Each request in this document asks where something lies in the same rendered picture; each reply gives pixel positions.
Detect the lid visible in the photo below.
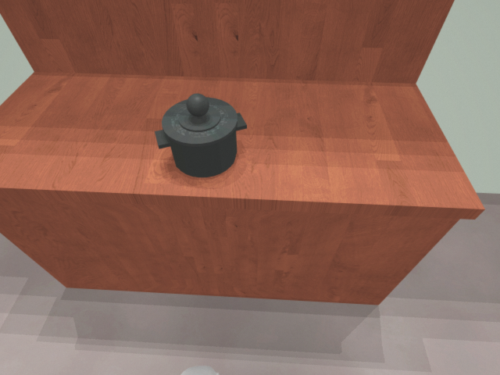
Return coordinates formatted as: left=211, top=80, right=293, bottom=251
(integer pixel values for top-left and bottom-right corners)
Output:
left=162, top=97, right=238, bottom=147

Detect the pot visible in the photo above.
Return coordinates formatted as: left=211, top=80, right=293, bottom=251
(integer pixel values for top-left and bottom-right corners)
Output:
left=155, top=113, right=247, bottom=177

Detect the table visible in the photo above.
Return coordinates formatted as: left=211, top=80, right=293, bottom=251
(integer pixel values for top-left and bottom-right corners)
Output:
left=0, top=0, right=485, bottom=305

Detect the knob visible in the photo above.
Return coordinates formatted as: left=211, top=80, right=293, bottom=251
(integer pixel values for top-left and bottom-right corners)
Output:
left=187, top=94, right=209, bottom=116

